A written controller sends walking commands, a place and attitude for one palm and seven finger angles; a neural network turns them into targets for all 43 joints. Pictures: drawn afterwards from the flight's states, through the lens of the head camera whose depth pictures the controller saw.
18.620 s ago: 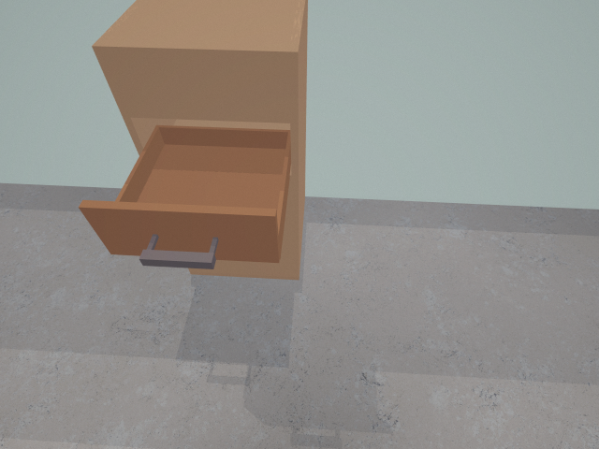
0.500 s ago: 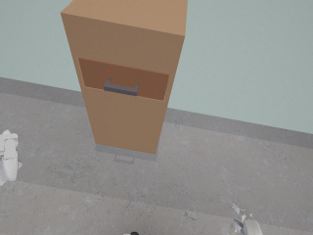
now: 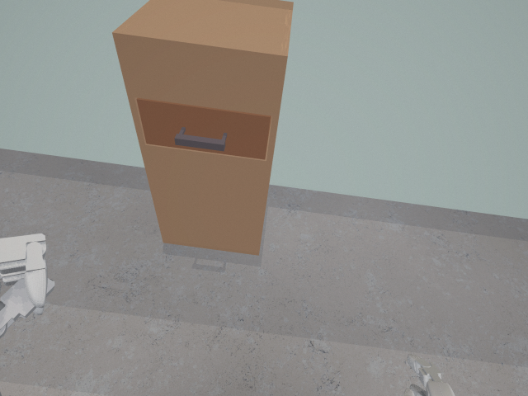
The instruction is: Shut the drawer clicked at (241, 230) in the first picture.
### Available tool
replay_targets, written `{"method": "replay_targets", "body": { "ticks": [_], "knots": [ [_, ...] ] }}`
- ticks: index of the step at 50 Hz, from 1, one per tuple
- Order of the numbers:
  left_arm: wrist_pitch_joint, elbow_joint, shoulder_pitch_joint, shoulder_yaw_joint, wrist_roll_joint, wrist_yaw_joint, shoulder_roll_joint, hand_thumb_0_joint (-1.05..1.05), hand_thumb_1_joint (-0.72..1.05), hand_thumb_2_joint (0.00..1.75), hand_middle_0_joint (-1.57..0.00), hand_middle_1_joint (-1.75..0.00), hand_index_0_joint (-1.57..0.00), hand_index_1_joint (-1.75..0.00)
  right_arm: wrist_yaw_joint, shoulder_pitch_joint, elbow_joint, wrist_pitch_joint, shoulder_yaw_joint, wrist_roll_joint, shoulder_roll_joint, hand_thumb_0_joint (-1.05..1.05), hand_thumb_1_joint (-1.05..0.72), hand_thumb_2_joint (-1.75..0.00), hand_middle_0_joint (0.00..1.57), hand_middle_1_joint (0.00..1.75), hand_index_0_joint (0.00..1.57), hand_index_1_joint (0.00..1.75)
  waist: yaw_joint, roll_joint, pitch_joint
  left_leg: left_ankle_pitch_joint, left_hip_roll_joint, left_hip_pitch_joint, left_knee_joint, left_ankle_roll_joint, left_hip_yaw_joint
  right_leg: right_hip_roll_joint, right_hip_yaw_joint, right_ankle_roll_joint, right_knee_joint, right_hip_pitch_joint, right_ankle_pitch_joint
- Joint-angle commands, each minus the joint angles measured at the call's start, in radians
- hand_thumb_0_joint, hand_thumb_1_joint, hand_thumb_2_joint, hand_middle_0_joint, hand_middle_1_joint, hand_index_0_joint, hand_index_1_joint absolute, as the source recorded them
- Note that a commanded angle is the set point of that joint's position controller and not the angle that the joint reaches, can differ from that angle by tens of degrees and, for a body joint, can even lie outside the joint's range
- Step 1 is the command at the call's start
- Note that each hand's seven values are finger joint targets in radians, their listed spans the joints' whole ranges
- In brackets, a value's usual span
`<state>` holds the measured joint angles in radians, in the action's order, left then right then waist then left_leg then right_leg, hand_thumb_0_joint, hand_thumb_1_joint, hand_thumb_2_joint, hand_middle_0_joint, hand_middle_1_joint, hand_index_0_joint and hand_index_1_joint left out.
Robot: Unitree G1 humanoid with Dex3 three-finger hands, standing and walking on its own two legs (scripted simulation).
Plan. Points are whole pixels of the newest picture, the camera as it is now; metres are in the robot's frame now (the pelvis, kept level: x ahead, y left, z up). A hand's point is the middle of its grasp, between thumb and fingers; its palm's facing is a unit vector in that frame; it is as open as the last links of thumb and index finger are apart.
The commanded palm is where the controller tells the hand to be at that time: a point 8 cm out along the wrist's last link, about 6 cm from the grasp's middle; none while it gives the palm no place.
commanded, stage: stop stepping back and stand still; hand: left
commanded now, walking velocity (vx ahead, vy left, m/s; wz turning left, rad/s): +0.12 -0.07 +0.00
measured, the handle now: (202, 137) +0.82 +0.22 -0.12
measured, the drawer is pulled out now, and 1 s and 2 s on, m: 0.00 0.00 0.00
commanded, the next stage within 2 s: let the arm hang, fingers relaxed in 0.98 s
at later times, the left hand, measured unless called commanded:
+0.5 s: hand (12, 344) +0.13 +0.24 +0.17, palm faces +0.39 -0.82 -0.42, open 3.2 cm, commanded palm +0.07 +0.28 +0.19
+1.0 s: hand (9, 325) +0.15 +0.26 +0.17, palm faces +0.35 -0.81 -0.47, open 3.2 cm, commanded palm +0.09 +0.30 +0.19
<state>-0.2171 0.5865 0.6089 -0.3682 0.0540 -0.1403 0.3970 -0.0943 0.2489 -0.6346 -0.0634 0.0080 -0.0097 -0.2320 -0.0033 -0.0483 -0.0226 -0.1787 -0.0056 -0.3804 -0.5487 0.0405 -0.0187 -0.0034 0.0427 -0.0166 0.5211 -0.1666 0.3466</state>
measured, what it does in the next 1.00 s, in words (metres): steps on the spot: left foot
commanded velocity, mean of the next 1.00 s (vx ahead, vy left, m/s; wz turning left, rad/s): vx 0.07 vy -0.02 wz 0.00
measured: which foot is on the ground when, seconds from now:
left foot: down 0.00-0.48, up 0.50-0.64, down 0.66-1.00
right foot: down 0.00-1.00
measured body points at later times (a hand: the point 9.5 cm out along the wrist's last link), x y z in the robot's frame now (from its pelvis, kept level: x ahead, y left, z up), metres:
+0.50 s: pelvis -0.06 +0.00 +0.00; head -0.07 +0.02 +0.45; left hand +0.10 +0.28 +0.19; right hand +0.10 -0.21 -0.08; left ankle +0.02 +0.10 -0.73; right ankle -0.05 -0.10 -0.73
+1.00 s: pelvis -0.04 +0.02 +0.01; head -0.02 +0.03 +0.46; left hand +0.12 +0.30 +0.19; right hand +0.15 -0.20 -0.07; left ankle -0.01 +0.12 -0.73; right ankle -0.04 -0.10 -0.73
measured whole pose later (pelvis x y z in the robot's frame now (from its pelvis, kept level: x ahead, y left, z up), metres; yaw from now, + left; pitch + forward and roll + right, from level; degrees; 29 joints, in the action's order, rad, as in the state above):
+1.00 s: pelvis -0.04 +0.02 +0.01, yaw +1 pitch +0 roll -1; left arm -0.21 0.59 0.65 -0.36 0.04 -0.13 0.40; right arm -0.07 0.17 -0.60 -0.10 -0.02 0.00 -0.18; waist 0.00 -0.01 0.04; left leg -0.22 0.02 -0.27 -0.49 0.02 -0.06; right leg 0.01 0.05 0.01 0.45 -0.19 0.25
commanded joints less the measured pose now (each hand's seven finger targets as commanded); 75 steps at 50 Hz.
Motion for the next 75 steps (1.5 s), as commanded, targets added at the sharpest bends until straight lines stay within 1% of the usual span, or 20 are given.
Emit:
{"method": "replay_targets", "body": {
  "ticks": [1,6,9,11,14,17,19,22,23,24,25,29,32,35,40,53,54,60,67,75],
  "knots": [
    [-0.08,0.291,-0.024,-0.113,-0.01,-0.013,0.168,0.0,0.9,0.9,-1.4,-1.6,-1.4,-1.6,-0.007,-0.139,0.189,-0.113,0.02,0.009,-0.102,0.0,-0.9,-0.9,0.2,0.3,0.2,0.3,-0.004,0.266,-0.044,-0.381,0.174,0.046,0.4,0.033,0.289,0.014,-0.018,0.008,0.005,-0.009,0.084],
    [-0.055,0.211,0.086,-0.126,-0.008,-0.013,0.158,0.0,0.9,0.9,-1.4,-1.6,-1.4,-1.6,0.009,-0.137,0.193,-0.108,0.035,0.012,-0.097,0.0,-0.9,-0.9,0.2,0.3,0.2,0.3,-0.001,0.138,-0.035,-0.354,0.082,0.004,0.286,-0.024,0.125,0.013,0.003,0.046,-0.153,0.03,0.159],
    [-0.044,0.196,0.053,-0.133,0.011,-0.021,0.157,0.0,0.9,0.9,-1.4,-1.6,-1.4,-1.6,0.005,-0.107,0.16,-0.081,0.051,0.015,-0.09,0.0,-0.9,-0.9,0.2,0.3,0.2,0.3,-0.013,-0.127,-0.003,-0.159,0.004,0.084,-0.241,-0.05,0.016,-0.227,-0.304,0.193,-0.354,-0.25,0.403],
    [-0.034,0.179,-0.061,-0.105,0.005,-0.029,0.137,0.0,0.9,0.9,-1.4,-1.6,-1.4,-1.6,0.007,-0.095,0.137,-0.079,0.039,0.011,-0.085,0.0,-0.9,-0.9,0.2,0.3,0.2,0.3,-0.032,-0.118,0.056,-0.136,0.046,0.014,-0.297,-0.034,0.031,-0.287,-0.288,0.215,-0.322,-0.262,0.282],
    [-0.023,0.121,-0.149,-0.043,-0.015,-0.031,0.094,0.0,0.9,0.9,-1.4,-1.6,-1.4,-1.6,-0.014,-0.123,0.137,-0.09,0.029,0.009,-0.091,0.0,-0.9,-0.9,0.2,0.3,0.2,0.3,-0.037,0.058,0.096,-0.251,0.075,0.164,0.064,0.002,0.047,-0.13,-0.078,0.103,-0.108,-0.343,0.338],
    [-0.052,0.201,-0.163,-0.079,-0.025,-0.024,0.136,0.0,0.9,0.9,-1.4,-1.6,-1.4,-1.6,-0.006,-0.124,0.151,-0.116,0.01,0.009,-0.086,0.0,-0.9,-0.9,0.2,0.3,0.2,0.3,-0.027,0.355,0.025,-0.6,0.273,0.063,0.428,0.096,0.458,0.03,0.001,0.022,0.322,-0.238,0.199],
    [-0.045,0.235,-0.13,-0.109,-0.031,-0.018,0.165,0.0,0.9,0.9,-1.4,-1.6,-1.4,-1.6,0.007,-0.134,0.164,-0.12,0.008,0.02,-0.066,0.0,-0.9,-0.9,0.2,0.3,0.2,0.3,-0.009,0.298,0.042,-0.559,0.271,-0.026,0.434,0.105,0.425,0.011,-0.02,0.036,0.339,-0.175,0.17],
    [-0.031,0.233,0.008,-0.09,-0.03,-0.014,0.133,0.0,0.9,0.9,-1.4,-1.6,-1.4,-1.6,0.026,-0.143,0.179,-0.104,0.011,0.019,-0.078,0.0,-0.9,-0.9,0.2,0.3,0.2,0.3,0.014,0.184,0.016,-0.459,0.167,-0.182,0.285,0.034,0.18,0.018,0.006,0.049,-0.006,0.113,0.128],
    [-0.029,0.225,0.014,-0.099,-0.034,-0.013,0.145,0.0,0.9,0.9,-1.4,-1.6,-1.4,-1.6,0.025,-0.144,0.186,-0.087,0.019,0.023,-0.075,0.0,-0.9,-0.9,0.2,0.3,0.2,0.3,0.011,0.071,0.033,-0.418,0.072,-0.218,0.094,-0.005,0.083,-0.038,-0.111,0.085,-0.149,0.1,0.189],
    [-0.025,0.206,0.034,-0.118,-0.028,-0.013,0.157,0.0,0.9,0.9,-1.4,-1.6,-1.4,-1.6,0.029,-0.141,0.191,-0.066,0.028,0.027,-0.066,0.0,-0.9,-0.9,0.2,0.3,0.2,0.3,0.005,-0.097,0.039,-0.285,-0.004,-0.204,-0.216,-0.04,0.013,-0.218,-0.393,0.164,-0.332,-0.023,0.358],
    [-0.025,0.26,-0.048,-0.105,-0.013,-0.019,0.159,0.0,0.9,0.9,-1.4,-1.6,-1.4,-1.6,0.031,-0.135,0.178,-0.063,0.029,0.018,-0.066,0.0,-0.9,-0.9,0.2,0.3,0.2,0.3,-0.004,-0.152,0.048,-0.2,0.005,-0.186,-0.395,-0.046,0.007,-0.34,-0.509,0.221,-0.402,-0.112,0.344],
    [-0.026,0.157,-0.026,-0.09,-0.01,-0.027,0.111,0.0,0.9,0.9,-1.4,-1.6,-1.4,-1.6,0.013,-0.117,0.152,-0.078,0.017,0.013,-0.054,0.0,-0.9,-0.9,0.2,0.3,0.2,0.3,-0.025,-0.048,0.039,-0.128,0.055,0.079,-0.095,-0.025,0.004,-0.219,-0.194,0.148,-0.259,-0.233,0.13],
    [-0.055,0.198,-0.047,-0.093,-0.018,-0.029,0.127,0.0,0.9,0.9,-1.4,-1.6,-1.4,-1.6,-0.004,-0.128,0.153,-0.102,0.021,0.013,-0.087,0.0,-0.9,-0.9,0.2,0.3,0.2,0.3,-0.003,0.158,0.008,-0.059,0.133,0.202,0.176,0.018,0.106,-0.08,-0.098,0.048,-0.087,-0.174,-0.026],
    [-0.059,0.201,-0.027,-0.101,-0.022,-0.016,0.132,0.0,0.9,0.9,-1.4,-1.6,-1.4,-1.6,0.0,-0.127,0.157,-0.111,0.012,0.007,-0.076,0.0,-0.9,-0.9,0.2,0.3,0.2,0.3,-0.002,0.196,-0.029,-0.017,0.184,0.143,0.242,0.036,0.2,-0.023,-0.037,0.006,-0.008,-0.075,-0.093],
    [-0.065,0.233,0.024,-0.099,-0.023,-0.013,0.136,0.0,0.9,0.9,-1.4,-1.6,-1.4,-1.6,0.014,-0.129,0.165,-0.125,0.02,0.008,-0.085,0.0,-0.9,-0.9,0.2,0.3,0.2,0.3,0.006,0.12,-0.082,0.201,0.138,0.177,0.165,0.008,0.112,-0.041,-0.043,0.014,-0.068,0.018,-0.266],
    [-0.041,0.177,0.032,-0.098,-0.003,-0.013,0.124,0.0,0.9,0.9,-1.4,-1.6,-1.4,-1.6,0.007,-0.152,0.184,-0.077,0.024,0.004,-0.08,0.0,-0.9,-0.9,0.2,0.3,0.2,0.3,-0.002,0.078,-0.06,0.103,0.094,0.194,0.154,-0.01,0.061,-0.06,-0.088,0.024,-0.159,-0.018,-0.264],
    [0.069,-0.68,-0.12,0.303,-0.084,0.12,0.002,0.0,0.9,0.9,-1.4,-1.6,-1.4,-1.6,0.1,-0.176,-0.072,-0.153,0.08,-0.004,-0.215,0.0,-0.9,-0.9,0.2,0.3,0.2,0.3,-0.055,0.096,-0.034,0.311,0.132,0.191,-0.013,-0.011,0.06,-0.122,-0.027,0.041,-0.003,-0.173,-0.402],
    [0.201,-0.98,-0.278,0.284,-0.09,0.134,-0.016,0.0,0.9,0.9,-1.16,-1.34,-1.16,-1.34,0.1,-0.095,-0.079,0.014,0.043,0.029,-0.151,0.0,-0.9,-0.9,0.2,0.3,0.2,0.3,-0.002,-0.133,-0.061,0.172,0.094,0.091,0.025,0.016,0.099,-0.125,-0.085,0.065,-0.042,-0.064,-0.301],
    [0.219,-1.405,-0.333,0.336,-0.07,0.123,-0.036,0.0,0.9,0.9,-0.88,-1.04,-0.88,-1.04,0.087,-0.085,-0.242,0.06,0.012,0.032,-0.103,0.0,-0.9,-0.9,0.2,0.3,0.2,0.3,0.004,0.151,0.034,0.019,0.092,0.12,0.177,0.001,0.111,-0.097,-0.098,0.063,-0.147,-0.05,-0.081],
    [0.209,-1.614,-0.291,0.343,-0.064,0.121,-0.069,0.0,0.9,0.9,-0.56,-0.69,-0.56,-0.69,0.07,0.035,-0.385,0.066,0.02,0.026,-0.074,0.0,-0.9,-0.9,0.2,0.3,0.2,0.3,-0.003,0.074,0.036,-0.019,0.104,0.184,0.198,0.005,0.103,-0.1,-0.073,0.075,-0.211,-0.053,-0.076]
  ]
}}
